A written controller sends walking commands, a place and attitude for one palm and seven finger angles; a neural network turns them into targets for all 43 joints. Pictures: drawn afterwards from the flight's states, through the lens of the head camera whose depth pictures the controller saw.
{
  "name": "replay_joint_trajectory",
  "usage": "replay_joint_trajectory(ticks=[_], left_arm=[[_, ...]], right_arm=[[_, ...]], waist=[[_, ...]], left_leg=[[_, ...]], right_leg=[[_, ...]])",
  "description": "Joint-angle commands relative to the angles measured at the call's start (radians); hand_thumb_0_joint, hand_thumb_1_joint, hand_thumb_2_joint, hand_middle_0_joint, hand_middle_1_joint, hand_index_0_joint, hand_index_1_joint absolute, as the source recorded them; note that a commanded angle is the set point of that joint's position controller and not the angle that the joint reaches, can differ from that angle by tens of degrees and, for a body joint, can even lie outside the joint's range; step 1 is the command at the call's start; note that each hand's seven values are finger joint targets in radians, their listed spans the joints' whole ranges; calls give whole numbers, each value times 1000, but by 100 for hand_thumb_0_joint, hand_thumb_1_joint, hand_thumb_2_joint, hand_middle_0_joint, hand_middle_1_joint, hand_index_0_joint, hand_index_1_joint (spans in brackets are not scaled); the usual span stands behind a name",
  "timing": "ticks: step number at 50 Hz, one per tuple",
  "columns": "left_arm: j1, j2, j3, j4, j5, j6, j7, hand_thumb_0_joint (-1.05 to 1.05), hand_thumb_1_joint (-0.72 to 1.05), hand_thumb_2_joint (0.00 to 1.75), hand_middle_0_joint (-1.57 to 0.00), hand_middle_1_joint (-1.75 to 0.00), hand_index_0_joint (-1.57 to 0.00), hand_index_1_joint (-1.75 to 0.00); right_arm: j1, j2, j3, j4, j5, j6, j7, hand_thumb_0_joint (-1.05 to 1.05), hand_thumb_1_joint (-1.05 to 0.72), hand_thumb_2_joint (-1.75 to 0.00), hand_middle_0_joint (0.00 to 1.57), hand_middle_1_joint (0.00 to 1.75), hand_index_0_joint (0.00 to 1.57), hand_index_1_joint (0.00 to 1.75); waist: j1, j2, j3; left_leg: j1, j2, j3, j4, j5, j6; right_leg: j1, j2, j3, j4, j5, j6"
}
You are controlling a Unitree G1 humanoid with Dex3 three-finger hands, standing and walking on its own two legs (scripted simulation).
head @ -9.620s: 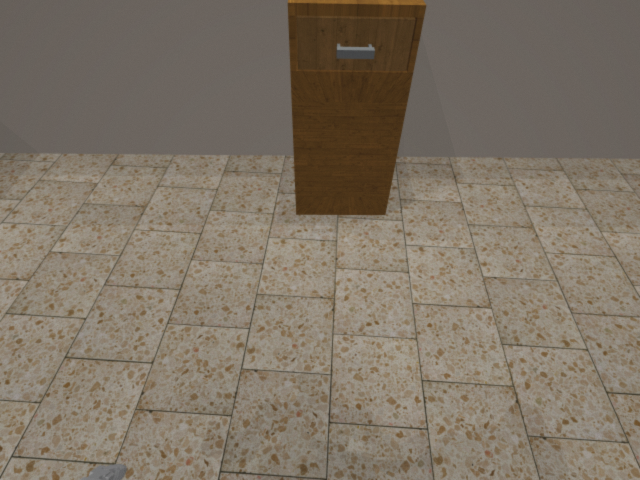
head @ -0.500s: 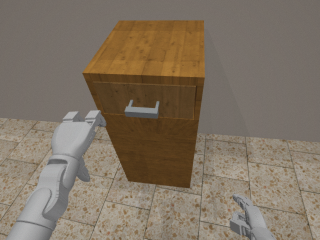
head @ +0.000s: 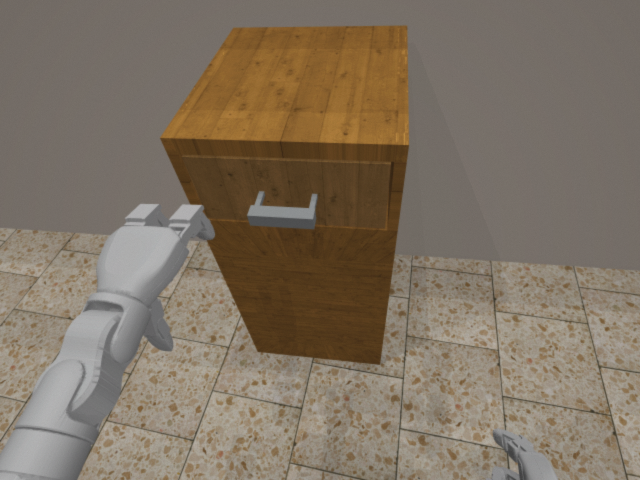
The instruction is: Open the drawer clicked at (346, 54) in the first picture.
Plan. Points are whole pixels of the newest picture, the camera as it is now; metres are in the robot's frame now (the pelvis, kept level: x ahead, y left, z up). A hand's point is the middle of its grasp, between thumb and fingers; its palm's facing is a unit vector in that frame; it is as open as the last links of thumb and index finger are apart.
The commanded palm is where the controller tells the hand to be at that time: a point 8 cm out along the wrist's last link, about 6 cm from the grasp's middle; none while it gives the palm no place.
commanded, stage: raise the hand with hooked fingers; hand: left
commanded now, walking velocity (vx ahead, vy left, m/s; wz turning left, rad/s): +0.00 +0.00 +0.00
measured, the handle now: (284, 207) +0.55 +0.15 -0.02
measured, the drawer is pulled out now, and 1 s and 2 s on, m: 0.00 0.00 0.00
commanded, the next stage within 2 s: move the hooked fingers above the handle in 0.02 s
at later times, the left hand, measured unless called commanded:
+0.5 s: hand (201, 261) +0.34 +0.21 +0.08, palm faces +0.04 -0.04 -1.00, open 13.9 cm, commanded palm +0.33 +0.22 +0.14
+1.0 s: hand (233, 231) +0.41 +0.19 +0.06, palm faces +0.01 -0.02 -1.00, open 13.9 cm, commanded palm +0.40 +0.20 +0.12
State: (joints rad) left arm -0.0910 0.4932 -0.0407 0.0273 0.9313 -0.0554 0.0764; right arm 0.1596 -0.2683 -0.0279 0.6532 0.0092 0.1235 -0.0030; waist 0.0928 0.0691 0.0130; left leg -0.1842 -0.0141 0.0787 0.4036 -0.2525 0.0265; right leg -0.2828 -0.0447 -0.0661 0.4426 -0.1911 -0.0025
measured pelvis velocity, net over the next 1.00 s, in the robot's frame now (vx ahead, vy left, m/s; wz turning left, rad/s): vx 0.00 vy -0.01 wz -0.01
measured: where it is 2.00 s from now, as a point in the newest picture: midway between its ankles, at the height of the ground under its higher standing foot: outside the picture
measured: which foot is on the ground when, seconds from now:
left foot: down 0.00-1.00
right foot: down 0.00-1.00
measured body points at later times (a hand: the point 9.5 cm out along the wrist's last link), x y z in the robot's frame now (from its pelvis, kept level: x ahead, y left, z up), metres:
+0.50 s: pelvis -0.01 -0.01 +0.00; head +0.02 -0.04 +0.45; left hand +0.33 +0.21 +0.14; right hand +0.17 -0.24 -0.12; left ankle -0.03 +0.10 -0.74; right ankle +0.02 -0.12 -0.74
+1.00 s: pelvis +0.00 -0.01 -0.01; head +0.05 -0.04 +0.44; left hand +0.41 +0.19 +0.12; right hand +0.11 -0.27 -0.14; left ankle -0.03 +0.10 -0.74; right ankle +0.02 -0.12 -0.74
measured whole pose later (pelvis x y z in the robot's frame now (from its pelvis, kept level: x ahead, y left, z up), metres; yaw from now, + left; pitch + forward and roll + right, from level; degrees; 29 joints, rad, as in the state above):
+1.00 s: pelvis +0.00 -0.01 -0.01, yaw +0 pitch +7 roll +1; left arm -0.55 0.41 -0.14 0.61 1.02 -0.02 0.18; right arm 0.23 -0.26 -0.05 0.69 0.03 0.11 -0.03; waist 0.02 0.05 -0.04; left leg -0.32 0.00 0.09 0.47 -0.28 0.02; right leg -0.42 -0.04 -0.06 0.52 -0.22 -0.02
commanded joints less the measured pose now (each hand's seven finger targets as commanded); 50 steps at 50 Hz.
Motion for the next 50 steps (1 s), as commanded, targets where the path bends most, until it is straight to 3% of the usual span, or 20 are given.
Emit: replay_joint_trajectory(ticks=[1, 6, 8, 11, 14, 15, 17, 20, 21, 25, 27, 29, 31, 36, 39, 42, 45, 48, 50], left_arm=[[-285, 197, 139, -159, -10, 35, 65, 0, -50, 30, -30, -120, -30, -120], [-277, 181, 101, -158, -10, 60, 23, 0, -50, 30, -30, -120, -30, -120], [-313, 184, 96, -131, -9, 56, 10, 0, -50, 30, -30, -120, -30, -120], [-388, 176, 79, -73, 0, 35, 5, 0, -50, 30, -30, -120, -30, -120], [-466, 195, 88, -76, 15, 5, 24, 0, -50, 30, -30, -120, -30, -120], [-489, 170, 60, -70, 20, -1, 31, 0, -50, 30, -30, -120, -30, -120], [-510, 193, 88, -11, 24, -7, 49, 0, -50, 30, -30, -120, -30, -120], [-578, 155, 42, 75, 31, 5, 61, 0, -50, 30, -30, -120, -30, -120], [-588, 183, 68, 100, 33, 6, 67, 0, -50, 30, -30, -120, -30, -120], [-615, 167, 48, 114, 43, 16, 74, 0, -50, 30, -30, -120, -30, -120], [-629, 138, 23, 159, 40, 21, 71, 0, -50, 30, -30, -120, -30, -120], [-612, 173, 63, 183, 41, 21, 72, 0, -50, 30, -30, -120, -30, -120], [-639, 156, 41, 222, 47, 25, 74, 0, -50, 30, -30, -120, -30, -120], [-743, 124, 5, 221, 62, 9, 101, 0, -50, 30, -30, -120, -30, -120], [-753, 163, 49, 280, 64, 11, 122, 0, -50, 30, -30, -120, -30, -120], [-783, 141, 28, 345, 73, 21, 140, 0, -50, 30, -30, -120, -30, -120], [-841, 145, 23, 348, 85, 24, 151, 0, -50, 30, -30, -120, -30, -120], [-865, 89, -25, 417, 85, 34, 149, 0, -50, 30, -30, -120, -30, -120], [-887, 114, -5, 464, 89, 38, 149, 0, -50, 30, -30, -120, -30, -120]], right_arm=[[-133, -96, -25, -151, 5, -53, 0, 0, -90, -90, 20, 30, 20, 30], [-148, -97, -20, -157, 5, -46, -2, 0, -90, -90, 20, 30, 20, 30], [-144, -98, -16, -155, 3, -44, -10, 0, -90, -90, 20, 30, 20, 30], [-132, -95, -13, -144, 4, -48, -17, 0, -90, -90, 20, 30, 20, 30], [-127, -93, -15, -147, 2, -57, -20, 0, -90, -90, 20, 30, 20, 30], [-125, -86, -14, -146, 1, -61, -20, 0, -90, -90, 20, 30, 20, 30], [-105, -87, -20, -132, 2, -63, -24, 0, -90, -90, 20, 30, 20, 30], [-96, -86, -18, -124, 7, -66, -26, 0, -90, -90, 20, 30, 20, 30], [-89, -90, -21, -120, 9, -65, -28, 0, -90, -90, 20, 30, 20, 30], [-78, -91, -26, -130, 8, -64, -25, 0, -90, -90, 20, 30, 20, 30], [-70, -93, -28, -124, 12, -59, -26, 0, -90, -90, 20, 30, 20, 30], [-64, -102, -33, -131, 12, -59, -26, 0, -90, -90, 20, 30, 20, 30], [-53, -102, -31, -124, 16, -55, -28, 0, -90, -90, 20, 30, 20, 30], [-14, -102, -46, -118, 15, -62, -29, 0, -90, -90, 20, 30, 20, 30], [6, -110, -49, -106, 15, -60, -31, 0, -90, -90, 20, 30, 20, 30], [19, -108, -49, -94, 17, -60, -31, 0, -90, -90, 20, 30, 20, 30], [31, -110, -56, -94, 15, -60, -30, 0, -90, -90, 20, 30, 20, 30], [46, -108, -57, -85, 16, -56, -28, 0, -90, -90, 20, 30, 20, 30], [57, -114, -56, -81, 15, -52, -31, 0, -90, -90, 20, 30, 20, 30]], waist=[[3, -37, -274], [-2, -53, -257], [-11, -88, -249], [-24, -92, -206], [-18, -55, -264], [-21, -30, -275], [-23, -57, -274], [-33, -74, -263], [-31, -76, -265], [-23, -56, -344], [-36, -78, -309], [-23, -97, -322], [-35, -96, -298], [-50, -74, -367], [-52, -89, -373], [-57, -90, -355], [-62, -67, -411], [-84, -85, -383], [-86, -104, -380]], left_leg=[[-12, -7, -52, -44, 315, -17], [-12, -9, -46, -55, 281, -9], [-21, -11, -42, -53, 253, -4], [-38, -13, -42, -55, 198, -2], [-27, -19, -45, -47, 200, -3], [-21, -20, -41, -40, 202, -3], [-33, -19, -40, -37, 205, -6], [-59, -21, -36, -37, 171, -3], [-70, -20, -36, -39, 172, -4], [-62, -23, -33, -24, 227, -3], [-75, -21, -31, -24, 210, -2], [-93, -22, -32, -23, 215, 0], [-108, -21, -28, -22, 203, 1], [-77, -19, -31, 2, 235, 5], [-99, -22, -33, 11, 242, 4], [-115, -20, -29, 12, 242, 5], [-99, -20, -27, 26, 264, 6], [-103, -17, -29, 36, 269, 7], [-116, -17, -26, 39, 253, 10]], right_leg=[[213, 40, 43, -19, 199, -41], [221, 39, 44, -34, 178, -38], [213, 39, 45, -39, 168, -33], [175, 40, 45, -49, 109, -33], [187, 40, 53, -41, 107, -35], [179, 36, 53, -37, 108, -35], [175, 38, 51, -34, 117, -35], [164, 32, 56, -38, 87, -32], [166, 33, 53, -35, 90, -34], [204, 31, 60, -10, 154, -37], [176, 33, 55, -13, 147, -35], [197, 36, 59, -8, 152, -36], [174, 33, 57, -6, 147, -35], [154, 37, 59, 17, 171, -38], [161, 41, 57, 25, 189, -37], [142, 40, 55, 32, 196, -38], [148, 41, 59, 44, 217, -39], [111, 43, 50, 49, 228, -39], [106, 43, 50, 50, 215, -36]])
